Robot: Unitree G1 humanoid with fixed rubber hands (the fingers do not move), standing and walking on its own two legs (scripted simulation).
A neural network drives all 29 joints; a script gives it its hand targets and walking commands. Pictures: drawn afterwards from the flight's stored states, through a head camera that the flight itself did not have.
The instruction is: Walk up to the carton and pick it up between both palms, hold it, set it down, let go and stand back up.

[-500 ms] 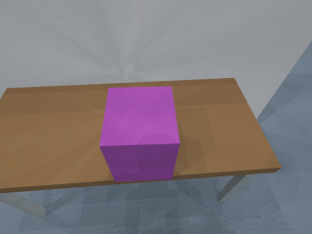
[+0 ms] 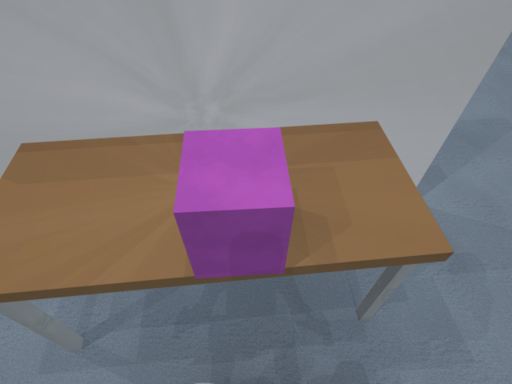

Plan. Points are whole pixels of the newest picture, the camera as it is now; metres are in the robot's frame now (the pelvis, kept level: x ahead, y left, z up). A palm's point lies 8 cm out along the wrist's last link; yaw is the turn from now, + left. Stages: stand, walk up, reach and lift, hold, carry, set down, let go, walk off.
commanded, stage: walk up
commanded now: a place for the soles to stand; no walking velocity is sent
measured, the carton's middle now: (236, 205) +0.47 +0.05 -0.06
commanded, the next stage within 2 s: reach and lift in 1.76 s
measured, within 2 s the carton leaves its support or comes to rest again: neither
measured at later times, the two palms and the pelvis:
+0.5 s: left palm out of the picture +0.06 +0.27 -0.11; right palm out of the picture +0.06 -0.26 -0.12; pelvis -0.02 +0.00 +0.00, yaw +4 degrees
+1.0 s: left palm out of the picture +0.04 +0.28 -0.11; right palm out of the picture +0.11 -0.25 -0.11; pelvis +0.00 +0.00 +0.00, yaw +9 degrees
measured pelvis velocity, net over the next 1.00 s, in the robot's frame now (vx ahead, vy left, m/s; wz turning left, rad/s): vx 0.00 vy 0.00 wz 0.16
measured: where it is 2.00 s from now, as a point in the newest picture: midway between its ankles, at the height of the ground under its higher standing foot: outside the picture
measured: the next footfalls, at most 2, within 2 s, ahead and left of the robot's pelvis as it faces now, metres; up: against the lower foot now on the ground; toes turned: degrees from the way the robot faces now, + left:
none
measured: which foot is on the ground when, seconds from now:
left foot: down 0.00-1.00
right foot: down 0.00-1.00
